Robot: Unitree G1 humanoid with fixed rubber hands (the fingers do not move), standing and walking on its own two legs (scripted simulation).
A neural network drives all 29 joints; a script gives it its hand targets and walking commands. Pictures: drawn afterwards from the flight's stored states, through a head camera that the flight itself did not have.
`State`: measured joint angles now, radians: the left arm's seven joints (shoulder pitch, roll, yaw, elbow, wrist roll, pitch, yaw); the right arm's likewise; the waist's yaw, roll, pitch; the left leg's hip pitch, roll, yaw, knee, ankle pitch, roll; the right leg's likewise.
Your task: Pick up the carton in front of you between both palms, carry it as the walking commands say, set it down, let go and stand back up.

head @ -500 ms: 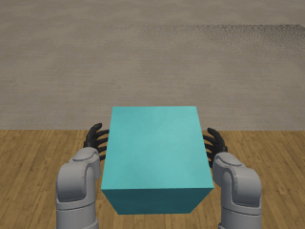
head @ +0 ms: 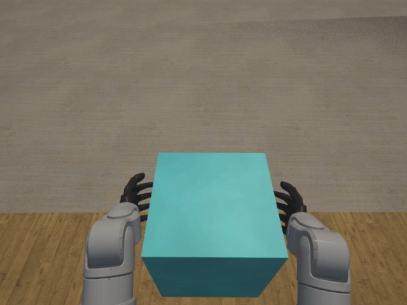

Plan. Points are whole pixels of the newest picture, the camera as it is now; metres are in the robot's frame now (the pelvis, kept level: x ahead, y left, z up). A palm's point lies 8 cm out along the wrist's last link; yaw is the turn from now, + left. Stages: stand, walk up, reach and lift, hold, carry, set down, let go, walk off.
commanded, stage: carry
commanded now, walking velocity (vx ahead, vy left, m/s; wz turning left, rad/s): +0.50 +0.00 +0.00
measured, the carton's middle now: (210, 228) +0.28 +0.00 +0.00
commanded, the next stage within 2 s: none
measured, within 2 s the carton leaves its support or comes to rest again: neither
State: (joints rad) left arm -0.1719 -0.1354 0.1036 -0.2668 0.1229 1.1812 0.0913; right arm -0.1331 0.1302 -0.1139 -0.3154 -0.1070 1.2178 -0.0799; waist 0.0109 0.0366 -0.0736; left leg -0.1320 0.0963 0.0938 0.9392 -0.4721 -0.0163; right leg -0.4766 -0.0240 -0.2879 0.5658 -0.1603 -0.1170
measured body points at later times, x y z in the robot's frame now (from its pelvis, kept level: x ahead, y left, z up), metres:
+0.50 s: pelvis +0.33 +0.03 -0.01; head +0.34 +0.05 +0.44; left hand +0.68 +0.18 +0.10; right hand +0.65 -0.13 +0.11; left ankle +0.44 +0.09 -0.72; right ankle +0.13 -0.08 -0.65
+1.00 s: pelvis +0.63 +0.02 +0.00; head +0.70 +0.02 +0.45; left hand +1.01 +0.19 +0.09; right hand +1.01 -0.12 +0.08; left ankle +0.51 +0.12 -0.62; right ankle +0.65 -0.05 -0.72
